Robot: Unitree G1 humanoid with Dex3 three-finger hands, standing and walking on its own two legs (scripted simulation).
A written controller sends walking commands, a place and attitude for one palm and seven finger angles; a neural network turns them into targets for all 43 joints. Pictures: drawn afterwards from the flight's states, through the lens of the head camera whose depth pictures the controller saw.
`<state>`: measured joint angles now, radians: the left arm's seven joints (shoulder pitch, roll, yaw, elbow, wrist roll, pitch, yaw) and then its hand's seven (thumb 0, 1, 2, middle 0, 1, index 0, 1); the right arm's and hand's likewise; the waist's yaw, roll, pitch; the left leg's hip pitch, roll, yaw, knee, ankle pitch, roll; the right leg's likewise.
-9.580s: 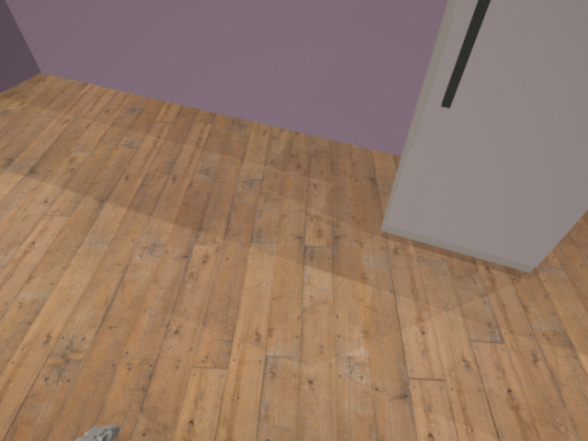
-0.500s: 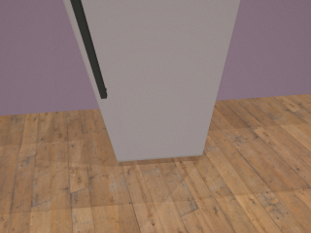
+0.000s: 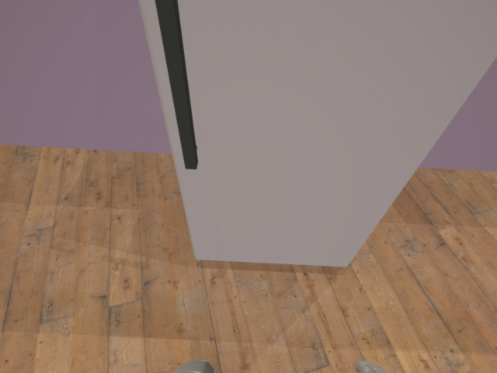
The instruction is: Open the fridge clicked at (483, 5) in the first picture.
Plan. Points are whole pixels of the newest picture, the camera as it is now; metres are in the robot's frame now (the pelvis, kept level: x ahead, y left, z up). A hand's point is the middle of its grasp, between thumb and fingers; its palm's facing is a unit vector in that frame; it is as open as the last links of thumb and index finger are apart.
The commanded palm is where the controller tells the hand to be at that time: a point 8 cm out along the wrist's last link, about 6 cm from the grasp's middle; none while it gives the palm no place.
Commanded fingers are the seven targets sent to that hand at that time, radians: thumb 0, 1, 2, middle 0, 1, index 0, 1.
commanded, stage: take the last steps up to it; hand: left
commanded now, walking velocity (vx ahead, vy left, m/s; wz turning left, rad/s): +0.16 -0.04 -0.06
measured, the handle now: (179, 61) +0.55 +0.19 +0.20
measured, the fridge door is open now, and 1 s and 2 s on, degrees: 0 0 0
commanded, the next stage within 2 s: come to a stop and stand still in 0.04 s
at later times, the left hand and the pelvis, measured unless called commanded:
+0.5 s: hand (176, 344) +0.18 +0.15 -0.15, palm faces -0.01 -0.97 -0.22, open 7.3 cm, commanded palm none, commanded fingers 0.00 0.90 0.90 -0.20 -0.30 -0.20 -0.30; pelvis +0.07 -0.02 +0.01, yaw +0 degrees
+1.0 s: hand out of the picture +0.03 +0.19 -0.15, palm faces +0.00 -0.98 -0.20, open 7.4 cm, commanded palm none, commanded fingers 0.00 0.90 0.90 -0.20 -0.30 -0.20 -0.30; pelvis +0.03 +0.01 +0.02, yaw -2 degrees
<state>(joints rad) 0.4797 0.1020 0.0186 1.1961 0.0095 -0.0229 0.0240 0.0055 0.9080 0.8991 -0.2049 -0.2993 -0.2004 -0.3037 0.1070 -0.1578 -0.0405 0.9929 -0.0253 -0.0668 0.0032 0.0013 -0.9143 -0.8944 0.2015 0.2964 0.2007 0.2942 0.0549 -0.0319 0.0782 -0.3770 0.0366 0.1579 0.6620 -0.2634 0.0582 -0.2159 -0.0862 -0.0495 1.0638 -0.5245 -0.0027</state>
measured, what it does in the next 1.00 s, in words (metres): steps on the spot: right foot, then left foot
